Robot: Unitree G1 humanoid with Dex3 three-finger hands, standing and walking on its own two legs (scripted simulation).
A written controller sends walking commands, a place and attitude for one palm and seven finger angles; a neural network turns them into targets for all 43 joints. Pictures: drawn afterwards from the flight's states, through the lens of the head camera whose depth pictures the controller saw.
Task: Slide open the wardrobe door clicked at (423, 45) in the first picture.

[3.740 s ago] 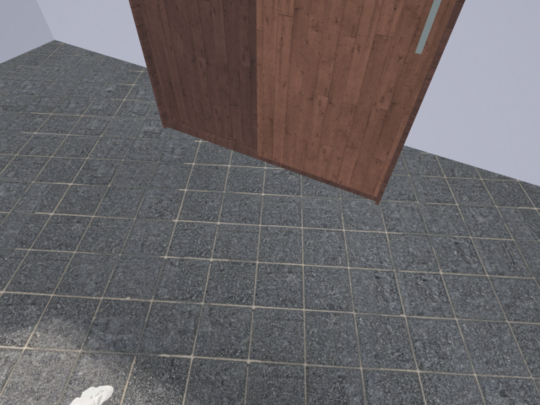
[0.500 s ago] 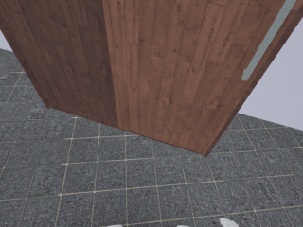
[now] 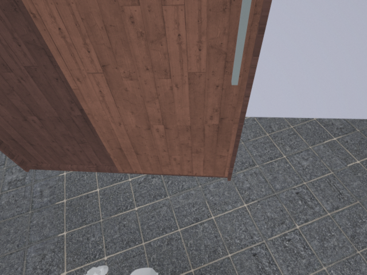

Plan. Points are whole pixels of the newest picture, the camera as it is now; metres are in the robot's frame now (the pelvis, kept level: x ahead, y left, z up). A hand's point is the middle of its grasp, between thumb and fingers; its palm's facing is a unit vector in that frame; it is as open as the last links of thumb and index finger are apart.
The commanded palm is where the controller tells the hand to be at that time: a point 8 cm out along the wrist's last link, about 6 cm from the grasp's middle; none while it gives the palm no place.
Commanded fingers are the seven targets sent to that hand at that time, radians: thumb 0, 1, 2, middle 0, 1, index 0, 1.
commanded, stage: take the last steps up to it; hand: right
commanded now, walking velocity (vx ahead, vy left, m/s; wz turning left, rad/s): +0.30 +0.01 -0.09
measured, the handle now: (241, 32) +0.70 -0.15 +0.16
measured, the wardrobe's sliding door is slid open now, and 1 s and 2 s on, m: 0.00 0.00 0.00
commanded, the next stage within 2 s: come to a stop and stand still in 0.80 s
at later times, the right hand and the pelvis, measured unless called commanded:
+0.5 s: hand out of the picture +0.06 -0.13 -0.16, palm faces +0.11 +0.97 -0.21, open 7.3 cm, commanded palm none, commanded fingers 0.00 -0.90 -0.90 0.20 0.30 0.20 0.30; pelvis +0.08 +0.04 +0.00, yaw -4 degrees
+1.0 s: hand (268, 251) +0.21 -0.20 -0.18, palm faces +0.12 +0.97 -0.20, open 7.4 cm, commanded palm none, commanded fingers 0.00 -0.90 -0.90 0.20 0.30 0.20 0.30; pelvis +0.21 -0.02 -0.01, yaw -2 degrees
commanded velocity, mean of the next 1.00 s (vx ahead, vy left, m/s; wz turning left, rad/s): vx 0.19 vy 0.01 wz -0.03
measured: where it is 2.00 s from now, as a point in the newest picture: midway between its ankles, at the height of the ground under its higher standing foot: (198, 268)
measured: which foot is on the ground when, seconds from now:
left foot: up 0.00-0.28, down 0.30-0.76, up 0.78-1.00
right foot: down 0.00-0.32, up 0.34-0.74, down 0.76-1.00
